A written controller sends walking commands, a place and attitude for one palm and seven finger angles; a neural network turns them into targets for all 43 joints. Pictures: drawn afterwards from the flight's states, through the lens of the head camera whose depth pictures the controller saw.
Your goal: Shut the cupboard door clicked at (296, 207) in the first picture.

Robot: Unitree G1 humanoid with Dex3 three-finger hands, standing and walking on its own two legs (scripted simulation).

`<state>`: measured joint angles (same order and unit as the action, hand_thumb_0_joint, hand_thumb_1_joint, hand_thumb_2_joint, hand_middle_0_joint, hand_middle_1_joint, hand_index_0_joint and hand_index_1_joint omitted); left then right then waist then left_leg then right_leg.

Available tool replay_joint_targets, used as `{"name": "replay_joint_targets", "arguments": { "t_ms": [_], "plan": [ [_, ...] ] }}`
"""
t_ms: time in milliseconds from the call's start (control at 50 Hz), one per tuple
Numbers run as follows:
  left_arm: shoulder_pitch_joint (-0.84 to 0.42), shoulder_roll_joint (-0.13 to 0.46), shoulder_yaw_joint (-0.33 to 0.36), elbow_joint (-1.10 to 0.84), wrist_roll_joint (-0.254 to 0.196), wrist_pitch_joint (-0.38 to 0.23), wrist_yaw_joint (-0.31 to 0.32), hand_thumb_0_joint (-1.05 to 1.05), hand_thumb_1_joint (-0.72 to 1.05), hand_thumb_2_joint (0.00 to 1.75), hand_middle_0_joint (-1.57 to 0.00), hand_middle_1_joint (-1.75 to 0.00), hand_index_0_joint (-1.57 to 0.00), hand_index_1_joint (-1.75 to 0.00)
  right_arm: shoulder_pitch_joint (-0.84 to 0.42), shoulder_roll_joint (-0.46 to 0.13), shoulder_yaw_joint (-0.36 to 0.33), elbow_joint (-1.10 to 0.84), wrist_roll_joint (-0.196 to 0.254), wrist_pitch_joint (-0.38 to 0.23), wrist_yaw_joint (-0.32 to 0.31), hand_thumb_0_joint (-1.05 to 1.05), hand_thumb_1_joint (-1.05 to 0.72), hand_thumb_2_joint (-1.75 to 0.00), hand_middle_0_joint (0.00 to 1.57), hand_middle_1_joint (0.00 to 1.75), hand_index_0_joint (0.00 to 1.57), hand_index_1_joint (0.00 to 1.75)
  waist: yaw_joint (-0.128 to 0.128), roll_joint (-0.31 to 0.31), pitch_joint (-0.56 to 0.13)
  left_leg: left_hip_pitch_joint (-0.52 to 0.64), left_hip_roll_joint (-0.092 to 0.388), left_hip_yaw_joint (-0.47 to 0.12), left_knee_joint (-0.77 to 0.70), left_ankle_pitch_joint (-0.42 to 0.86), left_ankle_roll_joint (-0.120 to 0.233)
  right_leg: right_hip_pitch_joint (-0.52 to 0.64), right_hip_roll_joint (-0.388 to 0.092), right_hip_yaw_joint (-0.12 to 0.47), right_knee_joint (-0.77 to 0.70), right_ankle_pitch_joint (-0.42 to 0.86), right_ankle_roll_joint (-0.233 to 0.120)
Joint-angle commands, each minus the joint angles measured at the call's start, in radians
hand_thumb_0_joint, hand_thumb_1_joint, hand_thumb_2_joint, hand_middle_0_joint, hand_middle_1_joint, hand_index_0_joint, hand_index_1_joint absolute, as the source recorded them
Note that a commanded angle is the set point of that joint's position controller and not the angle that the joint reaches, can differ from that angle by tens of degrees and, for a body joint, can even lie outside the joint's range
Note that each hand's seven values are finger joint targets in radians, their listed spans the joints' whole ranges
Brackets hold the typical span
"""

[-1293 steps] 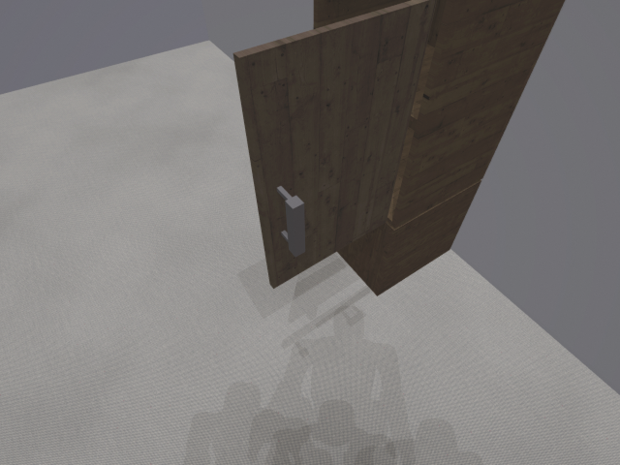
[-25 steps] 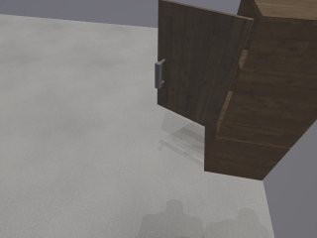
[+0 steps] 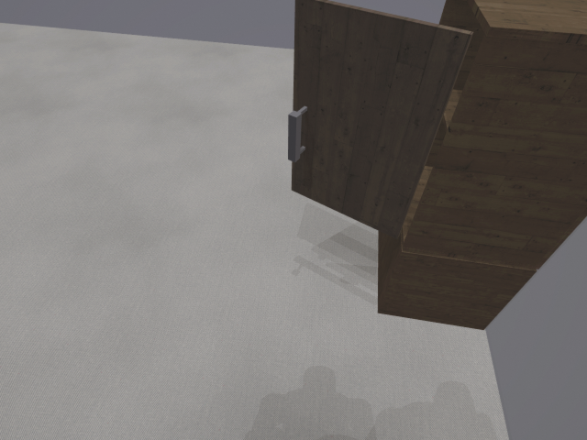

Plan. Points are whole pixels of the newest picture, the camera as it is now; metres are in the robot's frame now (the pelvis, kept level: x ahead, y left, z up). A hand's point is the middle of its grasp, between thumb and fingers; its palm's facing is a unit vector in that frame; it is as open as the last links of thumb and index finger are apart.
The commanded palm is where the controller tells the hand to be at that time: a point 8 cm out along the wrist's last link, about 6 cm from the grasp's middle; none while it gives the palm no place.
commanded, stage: look to check the result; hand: left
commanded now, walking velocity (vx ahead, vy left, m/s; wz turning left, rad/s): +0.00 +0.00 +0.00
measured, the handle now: (298, 133) +0.91 +0.03 -0.09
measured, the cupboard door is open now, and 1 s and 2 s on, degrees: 66 66 66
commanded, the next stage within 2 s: walk to a spot facing it in 0.26 s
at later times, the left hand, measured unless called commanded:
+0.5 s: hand out of the picture +0.04 +0.22 -0.17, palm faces +0.03 -0.96 -0.27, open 7.3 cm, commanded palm none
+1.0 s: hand out of the picture -0.01 +0.24 -0.18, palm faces +0.32 -0.92 -0.23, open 7.4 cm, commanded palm none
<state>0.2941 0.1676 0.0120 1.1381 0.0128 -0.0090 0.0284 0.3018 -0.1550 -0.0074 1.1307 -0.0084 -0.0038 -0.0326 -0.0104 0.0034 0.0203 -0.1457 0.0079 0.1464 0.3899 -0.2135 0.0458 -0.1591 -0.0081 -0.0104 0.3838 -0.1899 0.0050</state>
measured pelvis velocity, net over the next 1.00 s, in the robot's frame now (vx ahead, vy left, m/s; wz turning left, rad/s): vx -0.02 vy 0.02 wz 0.32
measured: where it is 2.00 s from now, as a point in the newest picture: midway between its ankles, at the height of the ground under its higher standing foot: outside the picture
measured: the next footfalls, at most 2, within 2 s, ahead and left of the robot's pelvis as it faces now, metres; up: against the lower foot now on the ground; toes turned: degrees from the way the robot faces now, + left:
right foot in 1.26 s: +0.08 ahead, -0.13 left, +0.00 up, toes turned +29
left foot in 1.66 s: -0.05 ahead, +0.12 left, +0.00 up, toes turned +51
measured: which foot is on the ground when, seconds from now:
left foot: down 0.00-1.00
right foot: down 0.00-0.84, up 0.86-1.00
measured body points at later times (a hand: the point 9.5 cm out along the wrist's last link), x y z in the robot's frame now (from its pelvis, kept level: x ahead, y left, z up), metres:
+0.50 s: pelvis +0.00 +0.00 +0.00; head +0.01 +0.00 +0.45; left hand +0.04 +0.27 -0.15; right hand +0.04 -0.27 -0.15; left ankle +0.01 +0.08 -0.74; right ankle +0.01 -0.12 -0.74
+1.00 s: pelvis -0.02 +0.02 -0.01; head +0.03 +0.05 +0.44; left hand -0.02 +0.28 -0.16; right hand +0.10 -0.21 -0.15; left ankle -0.01 +0.11 -0.74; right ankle +0.00 -0.14 -0.67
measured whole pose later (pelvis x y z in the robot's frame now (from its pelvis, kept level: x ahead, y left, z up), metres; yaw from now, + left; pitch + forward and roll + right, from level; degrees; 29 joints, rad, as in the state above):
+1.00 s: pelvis -0.02 +0.02 -0.01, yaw +18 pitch +1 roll -2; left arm 0.16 0.24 0.08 0.93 0.02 0.06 0.01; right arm 0.23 -0.19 -0.04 0.95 -0.03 0.03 -0.01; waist -0.02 -0.02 0.11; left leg -0.32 -0.02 0.00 0.54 -0.23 0.05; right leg -0.48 -0.06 -0.01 1.09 -0.39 0.06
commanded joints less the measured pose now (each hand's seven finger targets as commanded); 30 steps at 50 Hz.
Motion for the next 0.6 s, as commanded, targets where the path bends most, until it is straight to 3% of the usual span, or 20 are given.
{"name": "replay_joint_targets", "arguments": {
  "t_ms": [0, 100, 220, 360, 380, 440, 480, 520, 580],
  "plan": [
    [0.031, 0.125, 0.018, -0.027, 0.005, -0.009, 0.008, 0.0, 0.9, 0.9, -0.2, -0.3, -0.2, -0.3, 0.039, -0.145, -0.027, -0.032, -0.004, -0.011, -0.005, 0.0, -0.9, -0.9, 0.2, 0.3, 0.2, 0.3, 0.003, -0.002, 0.073, -0.025, 0.126, -0.153, -0.126, -0.008, -0.002, -0.058, -0.079, 0.075, -0.069, 0.037, -0.043],
    [-0.001, 0.156, 0.023, -0.037, 0.006, -0.006, 0.004, 0.0, 0.9, 0.9, -0.2, -0.3, -0.2, -0.3, 0.013, -0.176, -0.031, -0.04, -0.004, -0.012, -0.003, 0.0, -0.9, -0.9, 0.2, 0.3, 0.2, 0.3, 0.003, 0.007, 0.078, -0.033, 0.13, -0.166, -0.144, -0.033, -0.002, -0.053, -0.08, 0.075, -0.067, 0.03, -0.042],
    [-0.033, 0.192, 0.029, -0.046, 0.007, -0.011, 0.001, 0.0, 0.9, 0.9, -0.2, -0.3, -0.2, -0.3, -0.025, -0.217, -0.036, -0.049, -0.003, -0.016, 0.0, 0.0, -0.9, -0.9, 0.2, 0.3, 0.2, 0.3, 0.004, -0.012, 0.041, 0.002, 0.132, -0.164, -0.135, 0.017, 0.0, -0.04, -0.086, 0.076, -0.072, 0.054, -0.044],
    [-0.084, 0.233, 0.032, -0.048, 0.006, -0.014, -0.002, 0.0, 0.9, 0.9, -0.2, -0.3, -0.2, -0.3, -0.075, -0.253, -0.037, -0.053, -0.004, -0.019, 0.003, 0.0, -0.9, -0.9, 0.2, 0.3, 0.2, 0.3, 0.001, 0.016, 0.013, 0.031, 0.135, -0.164, -0.134, 0.085, -0.006, -0.017, -0.095, 0.08, -0.082, 0.085, -0.045],
    [-0.089, 0.233, 0.033, -0.051, 0.005, -0.012, -0.002, 0.0, 0.9, 0.9, -0.2, -0.3, -0.2, -0.3, -0.079, -0.25, -0.035, -0.055, -0.004, -0.017, 0.005, 0.0, -0.9, -0.9, 0.2, 0.3, 0.2, 0.3, 0.002, 0.019, 0.022, 0.015, 0.135, -0.166, -0.13, 0.09, -0.008, -0.013, -0.1, 0.065, -0.073, 0.084, -0.04],
    [-0.055, 0.164, 0.023, -0.051, 0.004, 0.009, 0.006, 0.0, 0.9, 0.9, -0.2, -0.3, -0.2, -0.3, -0.054, -0.163, -0.017, -0.057, -0.005, 0.002, 0.012, 0.0, -0.9, -0.9, 0.2, 0.3, 0.2, 0.3, 0.005, 0.017, 0.033, -0.033, 0.13, -0.176, -0.094, 0.132, -0.018, -0.017, -0.109, 0.032, -0.018, 0.084, -0.017],
    [-0.051, 0.176, 0.031, -0.065, 0.005, 0.02, 0.006, 0.0, 0.9, 0.9, -0.2, -0.3, -0.2, -0.3, -0.062, -0.178, -0.022, -0.072, -0.007, 0.014, 0.015, 0.0, -0.9, -0.9, 0.2, 0.3, 0.2, 0.3, 0.011, 0.029, 0.052, -0.079, 0.132, -0.204, -0.085, 0.096, -0.012, -0.036, -0.109, 0.01, 0.013, 0.039, -0.011],
    [-0.044, 0.191, 0.042, -0.088, 0.009, 0.021, 0.006, 0.0, 0.9, 0.9, -0.2, -0.3, -0.2, -0.3, -0.069, -0.194, -0.032, -0.096, -0.007, 0.018, 0.017, 0.0, -0.9, -0.9, 0.2, 0.3, 0.2, 0.3, 0.017, 0.024, 0.027, -0.099, 0.13, -0.223, -0.05, 0.132, -0.004, -0.031, -0.113, -0.003, 0.038, 0.061, -0.012],
    [-0.044, 0.216, 0.058, -0.123, 0.01, 0.022, 0.008, 0.0, 0.9, 0.9, -0.2, -0.3, -0.2, -0.3, -0.086, -0.189, -0.043, -0.131, -0.007, 0.027, 0.021, 0.0, -0.9, -0.9, 0.2, 0.3, 0.2, 0.3, 0.019, -0.029, 0.005, -0.156, 0.083, -0.207, 0.044, 0.11, -0.016, -0.013, -0.174, 0.034, 0.029, 0.082, -0.044]
  ]
}}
